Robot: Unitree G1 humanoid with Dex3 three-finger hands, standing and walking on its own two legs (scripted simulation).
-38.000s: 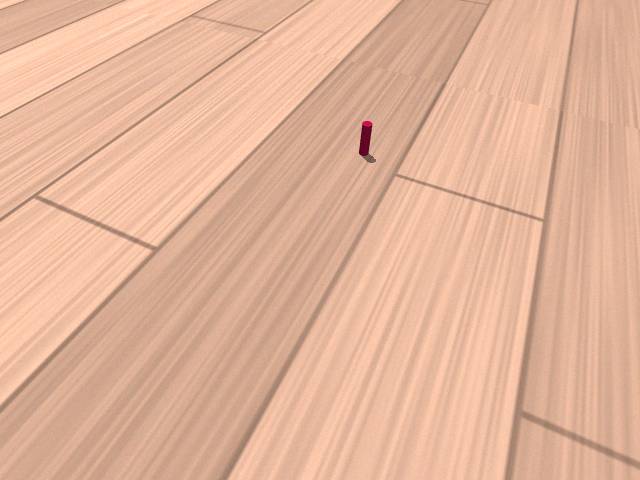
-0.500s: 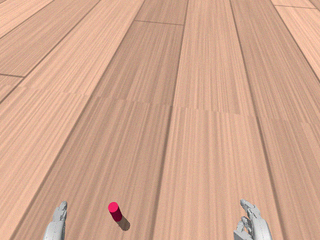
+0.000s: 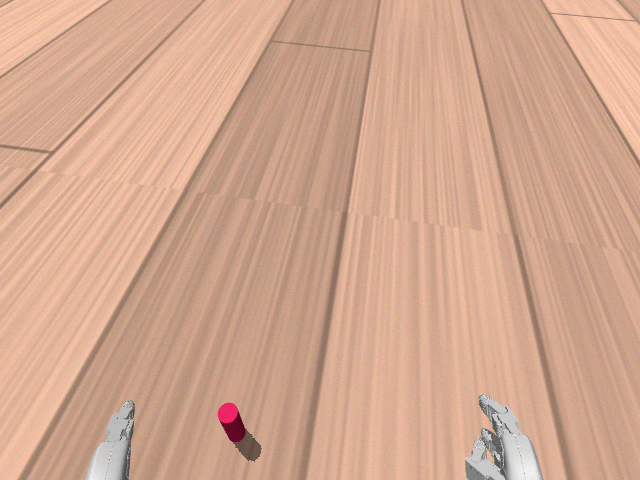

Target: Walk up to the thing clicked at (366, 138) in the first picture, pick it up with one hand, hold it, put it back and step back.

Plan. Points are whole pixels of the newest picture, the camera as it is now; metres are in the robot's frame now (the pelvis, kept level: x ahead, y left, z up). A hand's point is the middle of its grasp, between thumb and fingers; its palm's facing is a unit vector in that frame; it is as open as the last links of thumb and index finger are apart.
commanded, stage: home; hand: left
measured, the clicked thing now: (232, 423) +0.39 +0.20 -0.64
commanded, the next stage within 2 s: stand in 0.62 s
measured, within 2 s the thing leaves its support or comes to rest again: neither
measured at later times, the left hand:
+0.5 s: hand (166, 472) +0.17 +0.18 -0.06, palm faces +0.11 -0.95 -0.28, open 17.7 cm
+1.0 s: hand (168, 474) +0.17 +0.18 -0.06, palm faces +0.11 -0.95 -0.28, open 14.0 cm
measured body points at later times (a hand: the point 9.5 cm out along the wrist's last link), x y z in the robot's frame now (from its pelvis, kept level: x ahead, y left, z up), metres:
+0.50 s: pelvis +0.00 +0.00 +0.00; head +0.03 +0.00 +0.45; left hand +0.16 +0.23 -0.04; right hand +0.16 -0.24 -0.07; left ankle +0.02 +0.13 -0.69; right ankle +0.00 -0.13 -0.69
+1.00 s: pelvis +0.00 +0.00 +0.00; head +0.03 +0.00 +0.45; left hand +0.16 +0.23 -0.04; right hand +0.16 -0.25 -0.07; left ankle +0.02 +0.13 -0.69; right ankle +0.00 -0.13 -0.69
